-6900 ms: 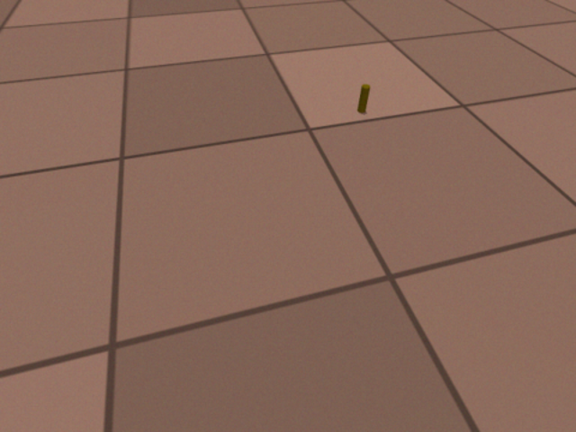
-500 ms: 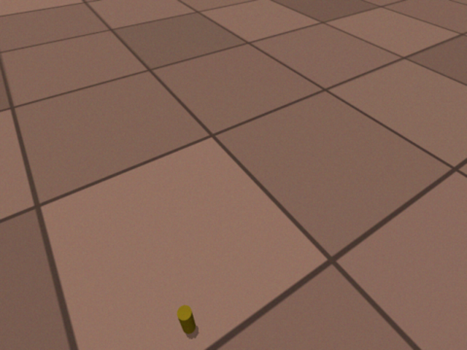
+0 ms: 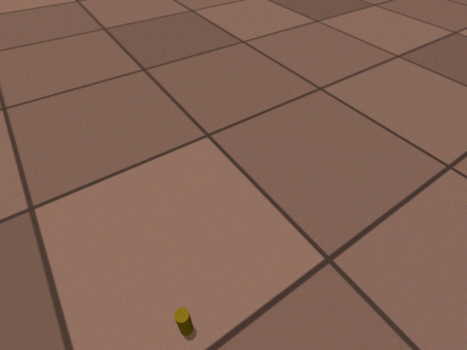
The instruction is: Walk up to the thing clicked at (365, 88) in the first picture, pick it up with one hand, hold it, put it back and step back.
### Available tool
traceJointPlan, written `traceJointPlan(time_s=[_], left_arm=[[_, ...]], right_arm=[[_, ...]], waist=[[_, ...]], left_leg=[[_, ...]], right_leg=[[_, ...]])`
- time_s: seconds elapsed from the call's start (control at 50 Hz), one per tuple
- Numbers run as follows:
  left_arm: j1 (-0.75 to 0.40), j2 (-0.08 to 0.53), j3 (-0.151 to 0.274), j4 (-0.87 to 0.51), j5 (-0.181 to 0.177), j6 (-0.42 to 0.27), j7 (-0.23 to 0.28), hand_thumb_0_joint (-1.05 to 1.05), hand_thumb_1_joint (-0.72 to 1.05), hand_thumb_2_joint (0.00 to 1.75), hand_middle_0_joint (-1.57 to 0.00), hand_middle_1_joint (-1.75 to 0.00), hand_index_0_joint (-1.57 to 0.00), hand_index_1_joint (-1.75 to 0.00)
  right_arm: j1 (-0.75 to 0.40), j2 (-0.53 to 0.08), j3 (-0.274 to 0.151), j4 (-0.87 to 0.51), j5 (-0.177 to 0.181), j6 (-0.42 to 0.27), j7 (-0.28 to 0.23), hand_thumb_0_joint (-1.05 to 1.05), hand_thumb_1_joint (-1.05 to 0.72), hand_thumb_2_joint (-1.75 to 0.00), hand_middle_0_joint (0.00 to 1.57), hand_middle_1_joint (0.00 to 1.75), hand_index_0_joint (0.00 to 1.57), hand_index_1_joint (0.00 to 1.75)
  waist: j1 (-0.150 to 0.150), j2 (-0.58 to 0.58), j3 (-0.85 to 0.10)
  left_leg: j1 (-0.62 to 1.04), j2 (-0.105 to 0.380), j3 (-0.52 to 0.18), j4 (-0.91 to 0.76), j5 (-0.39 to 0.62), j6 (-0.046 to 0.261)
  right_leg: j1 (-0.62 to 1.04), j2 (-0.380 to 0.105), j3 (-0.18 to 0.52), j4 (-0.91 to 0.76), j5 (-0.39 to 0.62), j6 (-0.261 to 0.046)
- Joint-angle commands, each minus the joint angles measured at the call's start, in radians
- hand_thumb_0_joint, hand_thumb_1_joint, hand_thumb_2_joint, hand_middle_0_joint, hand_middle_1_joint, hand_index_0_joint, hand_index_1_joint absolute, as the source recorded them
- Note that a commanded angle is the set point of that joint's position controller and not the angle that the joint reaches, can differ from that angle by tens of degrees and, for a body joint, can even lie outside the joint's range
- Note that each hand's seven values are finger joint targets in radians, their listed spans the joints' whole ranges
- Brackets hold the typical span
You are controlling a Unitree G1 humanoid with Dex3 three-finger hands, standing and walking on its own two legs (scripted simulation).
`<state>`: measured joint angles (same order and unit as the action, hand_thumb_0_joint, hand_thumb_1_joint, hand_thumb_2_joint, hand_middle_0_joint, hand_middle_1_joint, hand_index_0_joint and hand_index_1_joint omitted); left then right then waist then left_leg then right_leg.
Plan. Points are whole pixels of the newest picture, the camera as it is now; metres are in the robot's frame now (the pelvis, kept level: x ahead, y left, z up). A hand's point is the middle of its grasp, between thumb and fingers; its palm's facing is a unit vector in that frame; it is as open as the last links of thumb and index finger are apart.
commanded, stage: walk up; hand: left
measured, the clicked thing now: (184, 322) +0.38 +0.17 -0.70
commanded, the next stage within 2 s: stand in 0.04 s
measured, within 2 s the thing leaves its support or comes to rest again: neither
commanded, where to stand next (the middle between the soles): +0.06 -0.02 m, yaw +0 degrees
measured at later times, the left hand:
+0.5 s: hand out of the picture +0.08 +0.25 -0.16, palm faces -0.02 -0.94 -0.34, open 7.3 cm
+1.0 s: hand out of the picture +0.08 +0.25 -0.16, palm faces -0.02 -0.94 -0.34, open 7.3 cm
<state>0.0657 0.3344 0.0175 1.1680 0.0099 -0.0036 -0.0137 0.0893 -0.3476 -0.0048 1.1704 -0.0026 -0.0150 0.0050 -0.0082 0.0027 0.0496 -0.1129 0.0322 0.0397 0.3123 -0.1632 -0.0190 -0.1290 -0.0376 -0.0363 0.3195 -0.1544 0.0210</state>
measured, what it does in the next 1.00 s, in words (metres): stands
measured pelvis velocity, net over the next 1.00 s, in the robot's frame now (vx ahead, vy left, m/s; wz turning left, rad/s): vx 0.01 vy -0.01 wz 0.01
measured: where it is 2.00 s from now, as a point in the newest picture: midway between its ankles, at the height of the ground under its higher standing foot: outside the picture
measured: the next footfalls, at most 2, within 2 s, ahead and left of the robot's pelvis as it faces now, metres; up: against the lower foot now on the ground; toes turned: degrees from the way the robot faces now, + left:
none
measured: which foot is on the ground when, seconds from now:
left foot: down 0.00-1.00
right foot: down 0.00-1.00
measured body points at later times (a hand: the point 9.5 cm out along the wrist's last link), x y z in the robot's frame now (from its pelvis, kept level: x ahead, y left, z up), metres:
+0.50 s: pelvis +0.00 +0.00 +0.00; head +0.01 -0.01 +0.45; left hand +0.08 +0.30 -0.13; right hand +0.09 -0.30 -0.14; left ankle +0.00 +0.13 -0.75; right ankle +0.01 -0.13 -0.75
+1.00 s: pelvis +0.01 -0.01 +0.00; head +0.01 -0.01 +0.45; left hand +0.08 +0.30 -0.13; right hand +0.08 -0.31 -0.14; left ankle +0.00 +0.13 -0.75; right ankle +0.01 -0.13 -0.75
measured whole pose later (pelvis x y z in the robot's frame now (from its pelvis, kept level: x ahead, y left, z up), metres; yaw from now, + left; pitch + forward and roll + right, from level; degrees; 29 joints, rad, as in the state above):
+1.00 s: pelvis +0.01 -0.01 +0.00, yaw +1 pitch -2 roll +0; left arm 0.10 0.34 0.00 1.14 0.01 -0.01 -0.01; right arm 0.11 -0.35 0.00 1.14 -0.01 -0.01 0.01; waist -0.01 0.01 0.04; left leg -0.11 0.04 0.02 0.31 -0.17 -0.03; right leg -0.12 -0.03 -0.05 0.32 -0.17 0.01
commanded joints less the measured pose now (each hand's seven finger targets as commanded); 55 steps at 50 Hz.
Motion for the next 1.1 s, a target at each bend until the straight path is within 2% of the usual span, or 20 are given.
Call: traceJointPlan(time_s=[0.0,0.02,0.06,0.24,0.34,0.46,0.64,0.72,0.92,1.02,1.08], left_arm=[[-0.053,0.209,0.035,-0.059,-0.001,-0.018,0.015,0.0,0.9,0.9,-0.2,-0.3,-0.2,-0.3],[-0.038,0.216,0.031,-0.065,0.002,-0.021,0.016,0.0,0.9,0.9,-0.2,-0.3,-0.2,-0.3],[-0.037,0.217,0.029,-0.064,0.0,-0.024,0.018,0.0,0.9,0.9,-0.2,-0.3,-0.2,-0.3],[-0.029,0.225,0.025,-0.073,0.002,-0.025,0.019,0.0,0.9,0.9,-0.2,-0.3,-0.2,-0.3],[-0.016,0.221,0.021,-0.073,-0.002,-0.026,0.018,0.0,0.9,0.9,-0.2,-0.3,-0.2,-0.3],[-0.015,0.225,0.021,-0.079,-0.001,-0.028,0.019,0.0,0.9,0.9,-0.2,-0.3,-0.2,-0.3],[-0.007,0.229,0.02,-0.083,0.001,-0.029,0.021,0.0,0.9,0.9,-0.2,-0.3,-0.2,-0.3],[-0.003,0.229,0.02,-0.082,0.001,-0.028,0.02,0.0,0.9,0.9,-0.2,-0.3,-0.2,-0.3],[-0.002,0.229,0.019,-0.087,-0.001,-0.027,0.02,0.0,0.9,0.9,-0.2,-0.3,-0.2,-0.3],[-0.008,0.234,0.02,-0.094,0.001,-0.029,0.021,0.0,0.9,0.9,-0.2,-0.3,-0.2,-0.3],[0.001,0.23,0.017,-0.089,0.0,-0.03,0.022,0.0,0.9,0.9,-0.2,-0.3,-0.2,-0.3]], right_arm=[[-0.054,-0.211,-0.035,-0.061,-0.004,-0.019,-0.011,0.0,-0.9,-0.9,0.2,0.3,0.2,0.3],[-0.059,-0.213,-0.034,-0.068,-0.011,-0.018,-0.012,0.0,-0.9,-0.9,0.2,0.3,0.2,0.3],[-0.062,-0.211,-0.033,-0.07,-0.009,-0.015,-0.011,0.0,-0.9,-0.9,0.2,0.3,0.2,0.3],[-0.049,-0.209,-0.03,-0.074,-0.009,-0.014,-0.01,0.0,-0.9,-0.9,0.2,0.3,0.2,0.3],[-0.05,-0.21,-0.028,-0.075,-0.006,-0.014,-0.008,0.0,-0.9,-0.9,0.2,0.3,0.2,0.3],[-0.045,-0.212,-0.027,-0.079,-0.008,-0.015,-0.007,0.0,-0.9,-0.9,0.2,0.3,0.2,0.3],[-0.038,-0.215,-0.029,-0.084,-0.01,-0.012,-0.009,0.0,-0.9,-0.9,0.2,0.3,0.2,0.3],[-0.03,-0.212,-0.027,-0.085,-0.009,-0.013,-0.009,0.0,-0.9,-0.9,0.2,0.3,0.2,0.3],[-0.026,-0.215,-0.029,-0.081,-0.009,-0.01,-0.008,0.0,-0.9,-0.9,0.2,0.3,0.2,0.3],[-0.025,-0.215,-0.03,-0.084,-0.012,-0.012,-0.009,0.0,-0.9,-0.9,0.2,0.3,0.2,0.3],[-0.03,-0.217,-0.031,-0.083,-0.008,-0.011,-0.008,0.0,-0.9,-0.9,0.2,0.3,0.2,0.3]], waist=[[0.008,-0.009,-0.086],[0.011,-0.002,-0.091],[0.011,-0.006,-0.077],[0.005,-0.014,-0.094],[0.009,-0.004,-0.071],[0.007,-0.006,-0.093],[0.007,-0.002,-0.085],[0.007,0.002,-0.087],[0.009,-0.002,-0.066],[0.009,-0.004,-0.093],[0.008,-0.01,-0.071]], left_leg=[[-0.007,0.105,-0.094,-0.058,0.086,0.03],[-0.003,0.111,-0.093,-0.05,0.104,0.027],[0.002,0.109,-0.099,-0.053,0.09,0.023],[0.011,0.111,-0.094,-0.047,0.108,0.025],[0.007,0.109,-0.102,-0.059,0.077,0.021],[0.021,0.112,-0.098,-0.043,0.116,0.027],[0.007,0.113,-0.102,-0.046,0.101,0.026],[0.003,0.11,-0.099,-0.047,0.12,0.025],[-0.009,0.106,-0.103,-0.05,0.068,0.024],[0.008,0.114,-0.101,-0.039,0.119,0.025],[0.001,0.108,-0.102,-0.043,0.09,0.025]], right_leg=[[0.043,-0.1,0.084,-0.051,0.088,-0.027],[0.041,-0.113,0.094,-0.057,0.106,-0.028],[0.02,-0.105,0.087,-0.064,0.063,-0.023],[0.031,-0.114,0.09,-0.059,0.11,-0.027],[0.009,-0.105,0.083,-0.062,0.054,-0.026],[0.025,-0.114,0.089,-0.062,0.11,-0.028],[0.033,-0.111,0.083,-0.058,0.087,-0.029],[0.041,-0.113,0.082,-0.057,0.117,-0.03],[0.021,-0.108,0.083,-0.071,0.05,-0.03],[0.043,-0.115,0.086,-0.057,0.114,-0.033],[0.026,-0.109,0.084,-0.07,0.084,-0.028]])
